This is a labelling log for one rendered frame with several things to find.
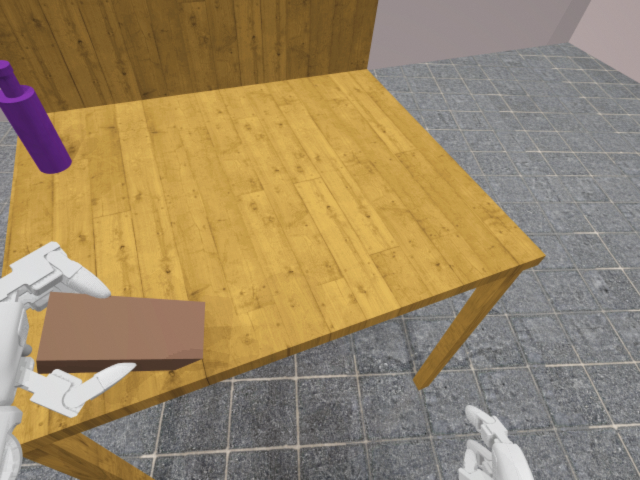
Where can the table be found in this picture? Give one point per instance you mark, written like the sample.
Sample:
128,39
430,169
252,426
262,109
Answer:
237,153

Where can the left robot hand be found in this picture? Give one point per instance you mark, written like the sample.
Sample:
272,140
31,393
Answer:
33,277

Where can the robot left forearm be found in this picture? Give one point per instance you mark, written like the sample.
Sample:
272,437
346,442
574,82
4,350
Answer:
10,449

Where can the sponge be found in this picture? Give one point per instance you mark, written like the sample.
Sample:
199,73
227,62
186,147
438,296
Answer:
85,334

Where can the right robot hand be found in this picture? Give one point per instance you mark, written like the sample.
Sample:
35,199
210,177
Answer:
506,462

